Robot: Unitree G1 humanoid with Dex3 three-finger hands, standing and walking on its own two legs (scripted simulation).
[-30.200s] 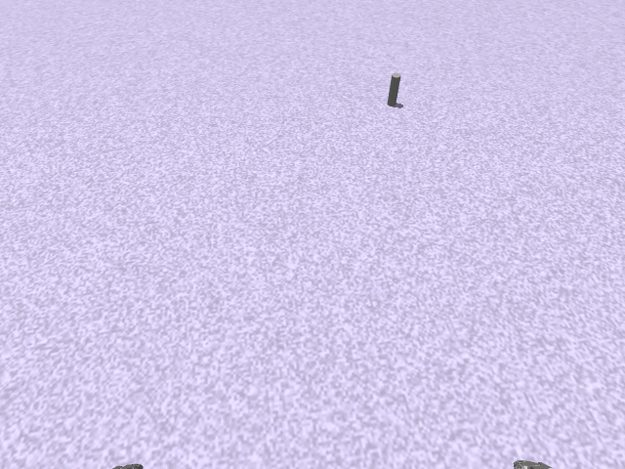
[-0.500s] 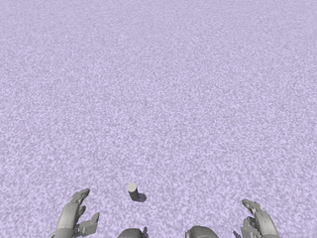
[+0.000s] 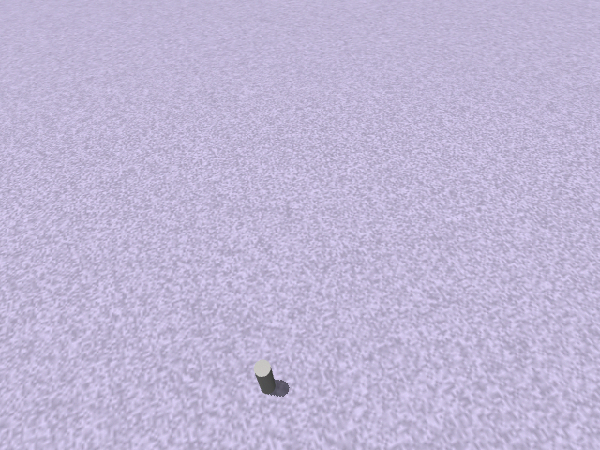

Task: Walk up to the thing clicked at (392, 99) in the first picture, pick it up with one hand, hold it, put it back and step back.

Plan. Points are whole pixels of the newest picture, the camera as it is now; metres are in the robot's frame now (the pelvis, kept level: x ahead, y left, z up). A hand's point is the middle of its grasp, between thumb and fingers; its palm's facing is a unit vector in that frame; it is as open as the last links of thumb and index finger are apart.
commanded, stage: stand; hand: left
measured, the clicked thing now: (265, 377) +0.40 +0.15 -0.69
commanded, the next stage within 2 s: step back in 1.56 s
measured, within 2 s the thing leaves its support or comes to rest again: neither
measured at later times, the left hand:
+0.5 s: hand out of the picture +0.05 +0.23 -0.15, palm faces +0.00 -0.94 -0.35, open 7.4 cm
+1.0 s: hand out of the picture +0.08 +0.23 -0.15, palm faces -0.01 -0.94 -0.34, open 7.4 cm
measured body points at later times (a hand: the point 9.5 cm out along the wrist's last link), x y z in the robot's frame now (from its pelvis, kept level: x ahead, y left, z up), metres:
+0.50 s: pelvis +0.00 -0.01 +0.01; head +0.00 -0.02 +0.46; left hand +0.05 +0.28 -0.13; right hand +0.06 -0.30 -0.14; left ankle +0.00 +0.12 -0.74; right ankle +0.02 -0.14 -0.74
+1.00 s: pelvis +0.01 -0.02 +0.01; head +0.01 -0.03 +0.46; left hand +0.08 +0.28 -0.12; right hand +0.07 -0.31 -0.14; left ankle +0.00 +0.12 -0.74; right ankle +0.02 -0.14 -0.74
